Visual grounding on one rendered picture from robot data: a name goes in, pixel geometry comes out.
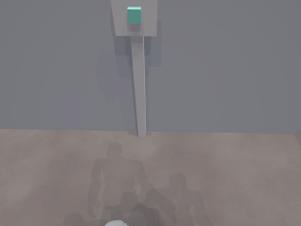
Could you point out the button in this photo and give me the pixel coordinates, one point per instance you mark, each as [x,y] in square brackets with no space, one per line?
[134,15]

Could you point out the panel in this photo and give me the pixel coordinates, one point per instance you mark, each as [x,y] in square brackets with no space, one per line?
[137,32]

